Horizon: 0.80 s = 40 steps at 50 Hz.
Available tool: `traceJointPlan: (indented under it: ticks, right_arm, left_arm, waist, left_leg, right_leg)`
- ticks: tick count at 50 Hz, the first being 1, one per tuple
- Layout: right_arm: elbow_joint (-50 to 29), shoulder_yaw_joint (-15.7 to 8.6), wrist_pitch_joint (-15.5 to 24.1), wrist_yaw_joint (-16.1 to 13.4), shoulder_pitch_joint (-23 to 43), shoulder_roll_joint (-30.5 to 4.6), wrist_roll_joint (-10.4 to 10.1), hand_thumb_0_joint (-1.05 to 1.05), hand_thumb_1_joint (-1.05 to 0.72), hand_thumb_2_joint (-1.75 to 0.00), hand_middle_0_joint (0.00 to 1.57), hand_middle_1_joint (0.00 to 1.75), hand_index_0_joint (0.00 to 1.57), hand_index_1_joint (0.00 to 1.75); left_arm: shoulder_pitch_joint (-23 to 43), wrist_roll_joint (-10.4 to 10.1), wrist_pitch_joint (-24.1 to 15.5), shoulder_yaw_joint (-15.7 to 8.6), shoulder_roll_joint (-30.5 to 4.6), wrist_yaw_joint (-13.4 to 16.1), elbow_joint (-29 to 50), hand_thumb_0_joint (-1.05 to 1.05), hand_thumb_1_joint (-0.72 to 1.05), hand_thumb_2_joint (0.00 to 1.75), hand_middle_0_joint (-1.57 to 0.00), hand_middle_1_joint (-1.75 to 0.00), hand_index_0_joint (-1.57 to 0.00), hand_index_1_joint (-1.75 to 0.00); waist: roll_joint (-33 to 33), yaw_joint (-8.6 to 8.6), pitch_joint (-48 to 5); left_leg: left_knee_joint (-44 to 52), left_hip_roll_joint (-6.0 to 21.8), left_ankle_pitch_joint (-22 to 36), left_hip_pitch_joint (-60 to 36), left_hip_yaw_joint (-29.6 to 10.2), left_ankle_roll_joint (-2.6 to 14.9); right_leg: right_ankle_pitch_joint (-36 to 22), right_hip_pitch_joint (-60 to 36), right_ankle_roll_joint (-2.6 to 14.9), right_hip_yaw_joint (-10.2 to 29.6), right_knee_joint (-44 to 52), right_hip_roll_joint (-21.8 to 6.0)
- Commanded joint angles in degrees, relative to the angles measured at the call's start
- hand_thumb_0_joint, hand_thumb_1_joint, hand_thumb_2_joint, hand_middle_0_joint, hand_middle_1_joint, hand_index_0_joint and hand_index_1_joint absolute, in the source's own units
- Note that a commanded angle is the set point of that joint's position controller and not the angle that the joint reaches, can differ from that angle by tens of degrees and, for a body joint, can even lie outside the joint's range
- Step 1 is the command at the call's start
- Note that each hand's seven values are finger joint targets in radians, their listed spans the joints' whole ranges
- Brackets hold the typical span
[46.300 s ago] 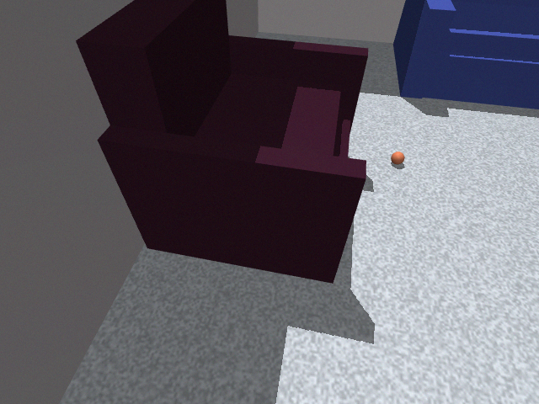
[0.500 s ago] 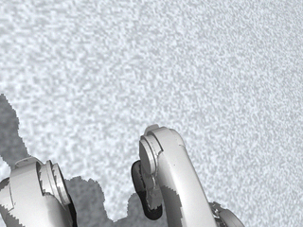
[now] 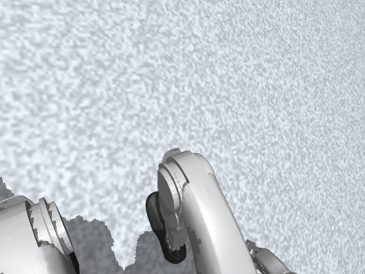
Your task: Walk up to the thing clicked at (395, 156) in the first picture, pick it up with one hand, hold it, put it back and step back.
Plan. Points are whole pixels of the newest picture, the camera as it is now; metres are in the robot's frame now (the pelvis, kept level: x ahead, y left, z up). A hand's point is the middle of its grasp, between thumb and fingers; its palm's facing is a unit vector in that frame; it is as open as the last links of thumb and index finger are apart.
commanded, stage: rest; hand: left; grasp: from above
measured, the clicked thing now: out of the picture +0.46 +0.35 -0.26
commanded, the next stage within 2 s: open in 0.48 s
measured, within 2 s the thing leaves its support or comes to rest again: rests again in 0.92 s
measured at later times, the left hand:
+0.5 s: hand out of the picture +0.45 +0.34 -0.24, palm faces -0.44 -0.15 -0.89, open 9.0 cm
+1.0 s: hand out of the picture +0.46 +0.34 -0.23, palm faces -0.42 -0.14 -0.90, open 11.3 cm
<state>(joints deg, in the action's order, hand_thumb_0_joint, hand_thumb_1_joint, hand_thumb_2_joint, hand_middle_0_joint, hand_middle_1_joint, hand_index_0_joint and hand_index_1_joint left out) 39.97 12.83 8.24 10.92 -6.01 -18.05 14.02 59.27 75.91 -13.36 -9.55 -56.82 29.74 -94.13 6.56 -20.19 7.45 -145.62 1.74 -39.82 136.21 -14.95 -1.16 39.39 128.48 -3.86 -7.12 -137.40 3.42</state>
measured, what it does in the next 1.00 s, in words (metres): stands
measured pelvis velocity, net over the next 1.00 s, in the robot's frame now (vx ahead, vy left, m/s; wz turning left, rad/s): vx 0.00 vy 0.00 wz -0.03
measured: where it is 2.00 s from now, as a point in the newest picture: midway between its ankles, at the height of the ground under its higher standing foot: (124, 262)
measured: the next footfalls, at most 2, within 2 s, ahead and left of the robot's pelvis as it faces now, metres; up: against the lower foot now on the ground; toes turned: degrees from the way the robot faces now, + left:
none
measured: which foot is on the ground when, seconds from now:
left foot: down 0.00-1.00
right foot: down 0.00-1.00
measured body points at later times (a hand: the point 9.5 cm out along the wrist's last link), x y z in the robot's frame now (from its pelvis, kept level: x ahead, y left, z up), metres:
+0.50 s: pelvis +0.00 +0.00 +0.00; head +0.27 +0.13 +0.33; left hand +0.47 +0.35 -0.19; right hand +0.05 -0.26 -0.06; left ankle +0.06 +0.13 -0.27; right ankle +0.11 -0.13 -0.27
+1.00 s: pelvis +0.00 +0.00 +0.00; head +0.27 +0.13 +0.33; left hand +0.47 +0.34 -0.18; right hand +0.05 -0.25 -0.05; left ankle +0.06 +0.13 -0.27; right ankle +0.11 -0.13 -0.27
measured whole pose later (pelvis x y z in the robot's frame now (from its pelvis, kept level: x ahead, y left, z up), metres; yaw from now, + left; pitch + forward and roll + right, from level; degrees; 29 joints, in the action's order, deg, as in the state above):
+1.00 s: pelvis +0.00 +0.00 +0.00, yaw -2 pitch +27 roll -15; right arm 37.7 17.5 11.7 12.3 -5.0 -19.5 14.9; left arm 61.2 73.6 -13.4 -6.9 -61.3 32.1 -97.2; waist 8.2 -21.8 9.9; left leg -146.4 2.1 -40.1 135.3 -16.9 -0.9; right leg 38.5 127.0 -4.4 -8.7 -136.3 4.3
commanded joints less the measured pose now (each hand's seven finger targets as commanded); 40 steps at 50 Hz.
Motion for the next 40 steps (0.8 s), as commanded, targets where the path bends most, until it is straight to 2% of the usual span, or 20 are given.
traceJointPlan:
  ticks: [1,5,8,10,13,14,17,20,22,23,24,25,26,27,28,29,31,34,35,40]
  right_arm:
    - [0.1,-4.9,0.6,-0.4,-10.9,-18.2,0.0,0.0,-0.9,-0.9,0.2,0.3,0.2,0.3]
    - [0.5,-4.2,1.0,0.1,-10.5,-17.9,0.1,0.0,-0.9,-0.9,0.2,0.3,0.2,0.3]
    - [0.2,-4.0,1.3,0.2,-10.5,-18.7,0.1,0.0,-0.9,-0.9,0.2,0.3,0.2,0.3]
    - [-0.1,-3.7,1.7,0.5,-10.5,-18.8,0.3,0.0,-0.9,-0.9,0.2,0.3,0.2,0.3]
    - [-0.1,-3.6,2.1,0.7,-11.3,-19.3,0.3,0.0,-0.9,-0.9,0.2,0.3,0.2,0.3]
    - [-0.9,-3.4,2.3,0.8,-10.3,-18.7,0.2,0.0,-0.9,-0.9,0.2,0.3,0.2,0.3]
    - [-0.8,-3.2,2.5,0.9,-10.5,-19.2,0.3,0.0,-0.9,-0.9,0.2,0.3,0.2,0.3]
    - [-0.4,-2.9,2.2,0.9,-10.8,-19.6,0.4,0.0,-0.9,-0.9,0.2,0.3,0.2,0.3]
    - [-0.6,-2.6,2.3,1.1,-11.1,-19.5,0.6,0.0,-0.9,-0.9,0.2,0.3,0.2,0.3]
    - [-1.5,-2.5,2.6,1.1,-10.4,-19.4,0.6,0.0,-0.9,-0.9,0.2,0.3,0.2,0.3]
    - [-1.1,-2.4,2.6,1.0,-10.2,-19.7,0.5,0.0,-0.9,-0.9,0.2,0.3,0.2,0.3]
    - [-1.9,-2.2,2.7,1.1,-10.0,-20.0,0.3,0.0,-0.9,-0.9,0.2,0.3,0.2,0.3]
    - [-0.8,-2.2,2.6,0.9,-10.3,-20.1,0.3,0.0,-0.9,-0.9,0.2,0.3,0.2,0.3]
    - [-2.2,-1.9,2.7,1.0,-9.3,-19.9,0.2,0.0,-0.9,-0.9,0.2,0.3,0.2,0.3]
    - [-1.1,-1.9,2.4,0.8,-10.3,-20.1,0.5,0.0,-0.9,-0.9,0.2,0.3,0.2,0.3]
    - [-2.2,-1.7,2.5,0.8,-9.2,-20.2,0.2,0.0,-0.9,-0.9,0.2,0.3,0.2,0.3]
    - [-1.2,-1.5,2.4,0.7,-10.0,-20.2,0.6,0.0,-0.89,-0.9,0.2,0.3,0.2,0.3]
    - [-1.9,-1.3,2.9,0.9,-9.7,-20.0,0.7,0.0,-0.89,-0.9,0.2,0.3,0.2,0.3]
    - [-1.4,-1.3,2.8,0.7,-9.9,-20.2,0.8,0.0,-0.89,-0.9,0.2,0.3,0.2,0.3]
    - [-1.7,-1.1,3.1,0.8,-10.1,-20.3,0.9,0.0,-0.89,-0.9,0.2,0.3,0.2,0.3]
  left_arm:
    - [17.3,-1.5,0.0,-1.4,-16.6,4.0,8.6,0.0,0.81,0.73,-1.09,-0.69,-1.12,-0.66]
    - [17.0,-1.7,0.6,1.3,-13.8,3.9,6.2,0.0,0.8,0.73,-1.08,-0.7,-1.11,-0.66]
    - [18.0,-1.7,0.6,0.2,-16.4,4.4,7.5,0.0,0.77,0.72,-1.06,-0.68,-1.09,-0.65]
    - [17.0,-1.5,0.8,0.5,-15.7,4.3,6.8,0.0,0.78,0.72,-1.07,-0.68,-1.1,-0.65]
    - [17.6,-1.4,0.7,-1.6,-18.8,4.6,6.7,0.0,0.76,0.73,-1.07,-0.66,-1.09,-0.64]
    - [17.6,-1.7,0.7,0.1,-16.2,4.3,7.0,0.0,0.76,0.72,-1.07,-0.66,-1.09,-0.63]
    - [16.7,-2.2,0.7,0.4,-15.9,4.2,5.8,0.0,0.77,0.71,-1.06,-0.66,-1.09,-0.64]
    - [15.4,-1.8,0.5,-1.4,-19.5,4.3,5.1,0.0,0.76,0.74,-1.07,-0.66,-1.09,-0.64]
    - [16.0,-1.8,0.4,-0.7,-18.5,4.0,4.7,0.0,0.77,0.76,-1.08,-0.67,-1.1,-0.65]
    - [16.5,-2.1,0.3,0.9,-16.5,3.7,5.3,0.0,0.76,0.76,-1.07,-0.67,-1.09,-0.66]
    - [16.3,-2.5,0.2,0.2,-17.7,3.9,4.8,0.0,0.76,0.75,-1.07,-0.67,-1.09,-0.65]
    - [16.3,-2.7,0.0,1.4,-16.4,3.7,4.3,0.0,0.75,0.75,-1.06,-0.67,-1.08,-0.65]
    - [15.0,-2.7,0.0,-0.2,-18.9,4.0,3.5,0.0,0.73,0.75,-1.05,-0.67,-1.06,-0.65]
    - [16.0,-2.5,-0.4,1.9,-17.2,3.8,4.2,0.0,0.72,0.74,-1.04,-0.69,-1.06,-0.66]
    - [15.0,-2.7,-0.5,-0.4,-19.2,4.1,3.3,0.0,0.72,0.73,-1.03,-0.67,-1.05,-0.65]
    - [15.6,-2.7,-0.6,0.8,-18.6,4.1,3.3,0.0,0.74,0.74,-1.04,-0.68,-1.06,-0.66]
    - [15.5,-2.6,-0.8,-0.1,-19.8,4.4,2.8,0.0,0.58,0.72,-0.88,-0.69,-0.9,-0.67]
    - [16.5,-2.2,-0.8,2.0,-17.7,4.3,3.7,0.0,0.34,0.7,-0.66,-0.7,-0.68,-0.68]
    - [16.0,-2.6,-1.1,0.0,-19.8,4.8,3.8,0.0,0.26,0.68,-0.61,-0.7,-0.63,-0.68]
    - [15.7,-2.2,-1.1,1.2,-18.8,5.0,2.6,0.0,-0.07,0.71,-0.42,-0.76,-0.44,-0.74]
  waist:
    - [-30.7,-1.2,-39.3]
    - [-31.3,-2.16,-37.7]
    - [-31.9,-1.97,-38.5]
    - [-32.0,-2.5,-37.9]
    - [-31.0,-2.82,-37.2]
    - [-31.5,-2.66,-37.0]
    - [-32.3,-3.26,-36.7]
    - [-31.6,-2.68,-36.9]
    - [-31.0,-3.48,-35.1]
    - [-30.8,-3.58,-35.2]
    - [-30.5,-3.54,-35.5]
    - [-30.6,-3.94,-34.9]
    - [-30.4,-3.22,-35.1]
    - [-30.6,-3.31,-34.7]
    - [-29.8,-3.24,-35.4]
    - [-29.7,-3.0,-34.1]
    - [-29.7,-3.46,-34.5]
    - [-30.3,-4.07,-34.2]
    - [-29.0,-3.6,-34.9]
    - [-29.5,-4.04,-33.7]
  left_leg:
    - [14.1,1.3,12.9,-32.1,7.7,1.44]
    - [14.4,1.3,12.0,-31.7,7.3,1.25]
    - [14.6,1.4,13.0,-32.7,7.0,1.11]
    - [14.3,1.4,14.3,-33.6,6.9,1.04]
    - [13.2,1.5,14.1,-31.9,7.1,1.36]
    - [13.6,1.5,14.4,-32.3,7.0,1.18]
    - [14.4,1.6,14.4,-33.5,6.4,0.87]
    - [13.8,1.8,14.2,-32.2,6.3,1.17]
    - [13.4,1.8,13.2,-31.1,6.5,1.35]
    - [13.5,1.7,13.3,-31.5,6.5,1.31]
    - [13.8,1.8,12.5,-31.6,6.2,1.32]
    - [14.0,1.7,13.0,-31.7,5.9,1.17]
    - [14.0,1.9,12.3,-31.6,5.8,1.25]
    - [14.2,1.7,11.8,-30.6,6.0,1.26]
    - [14.5,2.0,12.1,-31.3,5.4,1.18]
    - [14.1,1.8,11.1,-30.2,5.7,1.27]
    - [13.9,2.0,10.8,-30.5,5.6,1.35]
    - [13.2,1.9,12.0,-30.7,6.1,1.44]
    - [13.6,2.1,11.6,-30.1,5.7,1.55]
    - [13.7,2.0,10.9,-29.7,5.9,1.48]
  right_leg:
    - [-16.4,-18.9,4.92,-7.5,12.1,2.0]
    - [-15.7,-17.6,4.99,-8.1,11.5,2.0]
    - [-16.5,-18.2,4.98,-8.2,11.3,1.9]
    - [-17.4,-18.5,4.87,-8.3,11.0,1.9]
    - [-17.5,-19.2,4.77,-8.0,11.4,2.0]
    - [-17.6,-19.0,4.89,-8.0,11.3,2.0]
    - [-17.4,-18.2,4.88,-8.9,10.9,2.0]
    - [-17.4,-19.7,4.79,-8.6,11.3,2.3]
    - [-16.7,-19.3,4.69,-8.4,11.5,2.2]
    - [-16.9,-19.1,4.69,-8.5,11.6,2.3]
    - [-16.1,-19.0,4.72,-8.8,11.9,2.4]
    - [-16.4,-18.9,4.69,-9.1,11.5,2.3]
    - [-15.8,-18.9,4.78,-8.9,11.6,2.5]
    - [-15.4,-18.8,4.78,-8.9,11.7,2.5]
    - [-15.8,-19.6,4.75,-9.3,11.6,2.4]
    - [-14.9,-18.2,4.74,-9.1,11.5,2.4]
    - [-14.9,-19.2,4.62,-9.1,11.9,2.6]
    - [-16.3,-19.5,4.44,-8.8,11.9,2.6]
    - [-15.8,-20.1,4.42,-9.1,12.4,2.7]
    - [-15.4,-20.2,4.43,-8.9,12.4,2.7]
